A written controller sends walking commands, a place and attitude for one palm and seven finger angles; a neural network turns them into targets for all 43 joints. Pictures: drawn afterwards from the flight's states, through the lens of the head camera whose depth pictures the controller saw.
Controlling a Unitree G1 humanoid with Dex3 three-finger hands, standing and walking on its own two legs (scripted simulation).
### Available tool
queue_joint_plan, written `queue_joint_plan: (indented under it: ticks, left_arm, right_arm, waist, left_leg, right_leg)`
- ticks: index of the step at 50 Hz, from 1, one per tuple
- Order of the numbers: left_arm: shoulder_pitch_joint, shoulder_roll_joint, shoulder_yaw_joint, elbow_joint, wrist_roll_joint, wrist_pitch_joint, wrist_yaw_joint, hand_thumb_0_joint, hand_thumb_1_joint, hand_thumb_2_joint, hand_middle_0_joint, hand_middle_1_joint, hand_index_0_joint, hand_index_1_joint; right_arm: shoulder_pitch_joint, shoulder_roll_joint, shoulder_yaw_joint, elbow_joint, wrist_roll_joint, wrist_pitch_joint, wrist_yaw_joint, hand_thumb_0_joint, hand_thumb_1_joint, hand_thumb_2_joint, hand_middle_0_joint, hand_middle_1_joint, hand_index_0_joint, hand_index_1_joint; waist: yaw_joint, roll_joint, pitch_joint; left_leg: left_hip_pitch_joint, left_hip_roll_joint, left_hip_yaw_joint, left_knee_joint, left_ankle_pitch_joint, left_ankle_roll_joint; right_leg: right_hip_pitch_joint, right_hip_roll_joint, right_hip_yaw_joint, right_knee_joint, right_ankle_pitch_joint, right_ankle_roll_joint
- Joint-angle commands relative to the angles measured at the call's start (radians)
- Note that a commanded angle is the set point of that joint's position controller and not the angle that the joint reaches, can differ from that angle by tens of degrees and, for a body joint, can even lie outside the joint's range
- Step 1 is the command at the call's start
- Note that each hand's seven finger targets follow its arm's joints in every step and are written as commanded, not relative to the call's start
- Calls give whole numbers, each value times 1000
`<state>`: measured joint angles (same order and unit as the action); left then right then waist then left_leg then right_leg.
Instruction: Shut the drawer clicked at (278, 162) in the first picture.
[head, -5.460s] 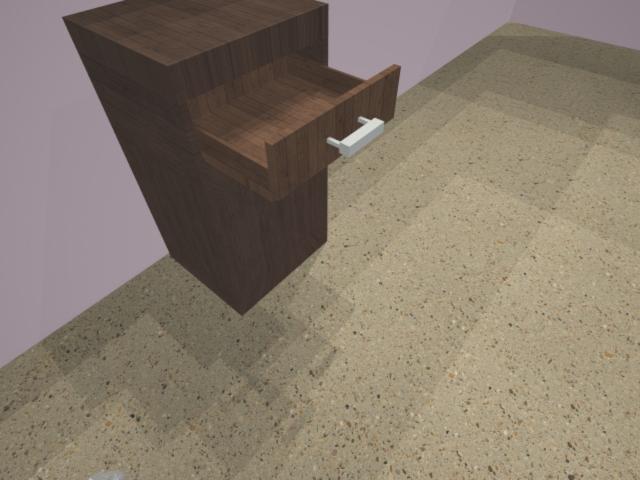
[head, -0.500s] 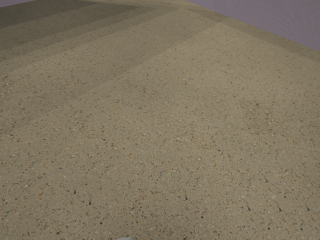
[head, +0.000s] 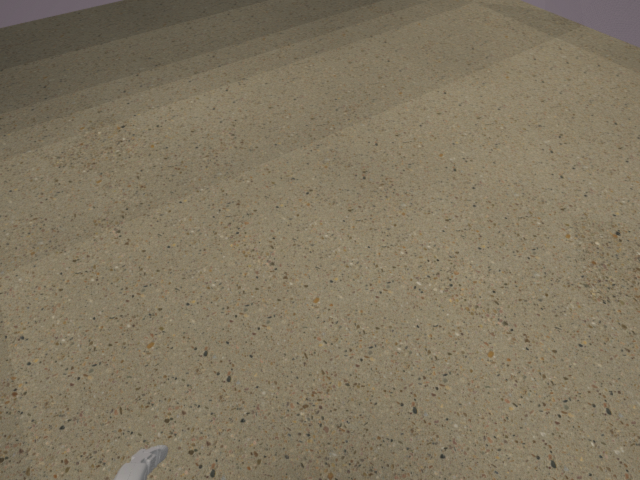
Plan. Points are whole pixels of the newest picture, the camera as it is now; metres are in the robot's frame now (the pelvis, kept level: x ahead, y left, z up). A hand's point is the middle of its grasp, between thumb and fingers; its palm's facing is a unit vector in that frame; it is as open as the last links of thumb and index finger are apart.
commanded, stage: walk to a spot facing it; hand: left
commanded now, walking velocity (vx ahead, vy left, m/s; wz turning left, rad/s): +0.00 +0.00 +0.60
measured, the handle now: out of the picture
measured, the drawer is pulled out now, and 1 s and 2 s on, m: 0.25 0.25 0.25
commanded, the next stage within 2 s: none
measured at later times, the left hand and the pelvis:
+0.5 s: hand out of the picture -0.06 +0.23 -0.19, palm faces +0.37 -0.89 -0.26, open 7.4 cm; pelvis +0.00 +0.02 -0.01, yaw +20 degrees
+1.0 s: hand out of the picture +0.06 +0.27 -0.14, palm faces +0.57 -0.78 -0.25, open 7.4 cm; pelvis +0.07 +0.04 +0.00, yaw +37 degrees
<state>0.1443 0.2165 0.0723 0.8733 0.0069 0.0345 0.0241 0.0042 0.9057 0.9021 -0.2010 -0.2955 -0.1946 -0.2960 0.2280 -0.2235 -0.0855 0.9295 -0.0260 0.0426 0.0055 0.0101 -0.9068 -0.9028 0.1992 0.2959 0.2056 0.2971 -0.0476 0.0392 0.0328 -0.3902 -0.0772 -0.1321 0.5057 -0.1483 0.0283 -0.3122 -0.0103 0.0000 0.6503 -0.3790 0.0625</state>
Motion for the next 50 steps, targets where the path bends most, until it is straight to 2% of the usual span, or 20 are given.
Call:
queue_joint_plan:
  ticks: [1,2,5,7,17,19,21,22,23,24,25,30,37,42,44,45,46,47,48,50]
  left_arm:
    - [157,252,53,-57,24,-34,19,0,900,900,-200,-300,-200,-300]
    - [92,263,38,-86,15,-24,19,0,900,900,-200,-300,-200,-300]
    - [-11,148,13,-92,11,-43,11,0,900,900,-200,-300,-200,-300]
    - [29,132,7,-82,13,-50,12,0,900,900,-200,-300,-200,-300]
    - [171,204,26,-28,24,-32,7,0,900,900,-200,-300,-200,-300]
    - [166,223,36,-27,24,-28,7,0,900,900,-200,-300,-200,-300]
    - [146,230,40,-27,14,-27,1,0,900,900,-200,-300,-200,-300]
    - [135,208,37,-38,5,-26,-2,0,900,900,-200,-300,-200,-300]
    - [129,134,20,-86,-1,-25,-12,0,900,900,-200,-300,-200,-300]
    - [54,139,11,-108,10,-9,0,0,900,900,-200,-300,-200,-300]
    - [27,128,15,-101,4,-6,5,0,900,900,-200,-300,-200,-300]
    - [85,128,22,-42,8,-2,-14,0,900,900,-200,-300,-200,-300]
    - [-21,128,18,-82,16,-22,-36,0,900,900,-200,-300,-200,-300]
    - [-41,109,13,-102,13,-46,-43,0,900,900,-200,-300,-200,-300]
    - [35,107,14,-74,11,-56,-44,0,900,900,-200,-300,-200,-300]
    - [114,121,23,-52,11,-65,-40,0,900,900,-200,-300,-200,-300]
    - [212,196,41,-25,20,-79,-28,0,900,900,-200,-300,-200,-300]
    - [277,294,60,-19,24,-80,-16,0,900,900,-200,-300,-200,-300]
    - [278,279,54,-19,11,-76,-9,0,900,900,-200,-300,-200,-300]
    - [182,202,32,-19,14,-87,-11,0,900,900,-200,-300,-200,-300]
  right_arm:
    - [-32,-62,-37,-134,20,-13,0,0,-900,-900,200,300,200,300]
    - [-38,-111,-45,-139,0,-12,0,0,-900,-900,200,300,200,300]
    - [-30,-109,-44,-89,0,7,16,0,-900,-900,200,300,200,300]
    - [-28,-97,-37,-85,6,9,22,0,-900,-900,200,300,200,300]
    - [-196,-81,-1,-126,13,7,26,0,-900,-900,200,300,200,300]
    - [-168,-86,4,-126,16,-3,23,0,-900,-900,200,300,200,300]
    - [-78,-120,-6,-109,11,-14,18,0,-900,-900,200,300,200,300]
    - [7,-191,-24,-89,6,-24,17,0,-900,-900,200,300,200,300]
    - [77,-318,-56,-84,6,-30,11,0,-900,-900,200,300,200,300]
    - [138,-330,-57,-46,21,-25,3,0,-900,-900,200,300,200,300]
    - [107,-299,-52,-50,20,-27,-11,0,-900,-900,200,300,200,300]
    - [-85,-208,-16,-104,8,-37,-16,0,-900,-900,200,300,200,300]
    - [8,-214,-25,-73,4,-50,-7,0,-900,-900,200,300,200,300]
    - [22,-208,-27,-59,0,-56,-9,0,-900,-900,200,300,200,300]
    - [-6,-199,-25,-60,3,-55,-12,0,-900,-900,200,300,200,300]
    - [-34,-182,-22,-67,9,-58,-11,0,-900,-900,200,300,200,300]
    - [-26,-115,-9,-79,18,-66,-6,0,-900,-900,200,300,200,300]
    - [-37,-71,1,-115,19,-72,-1,0,-900,-900,200,300,200,300]
    - [-70,-144,-17,-122,1,-70,5,0,-900,-900,200,300,200,300]
    - [-102,-122,-20,-97,-6,-60,27,0,-900,-900,200,300,200,300]
  waist:
    - [89,-334,-90]
    - [68,-237,-59]
    - [9,-208,37]
    - [18,-201,24]
    - [107,-286,-30]
    - [100,-306,-69]
    - [44,-258,-118]
    - [-4,-102,-181]
    - [-39,253,-212]
    - [-67,206,-225]
    - [-53,197,-203]
    - [40,95,-84]
    - [-1,90,-27]
    - [9,113,-20]
    - [52,99,-39]
    - [102,50,-53]
    - [143,-137,-103]
    - [172,-387,-109]
    - [161,-248,-64]
    - [113,-211,68]
  left_leg:
    - [-315,-25,57,308,-359,-74]
    - [-256,24,46,499,-407,-70]
    - [-249,85,82,708,-244,-87]
    - [-241,93,116,712,-210,-101]
    - [-98,96,239,310,-283,-93]
    - [-20,83,262,189,-265,-75]
    - [147,65,273,-18,-99,-54]
    - [380,156,164,-105,136,-15]
    - [579,465,-224,-78,635,141]
    - [532,511,-229,-66,755,210]
    - [486,472,-202,-61,692,210]
    - [249,303,-66,-139,350,132]
    - [262,296,-242,-241,-174,162]
    - [220,267,-299,-196,-133,161]
    - [128,222,-274,-116,-94,132]
    - [4,180,-229,-21,-129,99]
    - [-211,91,-121,167,-267,42]
    - [-397,1,82,454,-462,-26]
    - [-401,86,45,590,-426,-22]
    - [-388,146,63,703,-258,-23]
  right_leg:
    - [340,-436,411,-456,12,-169]
    - [150,-509,371,-444,85,-218]
    - [93,-319,107,-348,375,-163]
    - [142,-295,26,-303,559,-153]
    - [290,-333,-79,-214,720,-161]
    - [306,-343,-100,-160,766,-153]
    - [259,-320,-170,-15,745,-97]
    - [87,-289,-190,189,575,-49]
    - [-267,-136,-197,429,-195,37]
    - [-302,-126,-67,522,-304,30]
    - [-318,-132,-25,560,-252,28]
    - [-211,-108,-11,477,-27,38]
    - [-255,-76,-16,255,-20,36]
    - [-134,-30,-34,41,-27,21]
    - [48,4,-62,-86,40,13]
    - [227,-16,-50,-210,106,4]
    - [482,-196,133,-341,-4,-42]
    - [563,-496,481,-457,-141,-152]
    - [431,-533,495,-488,-254,-196]
    - [227,-457,344,-530,-295,-147]
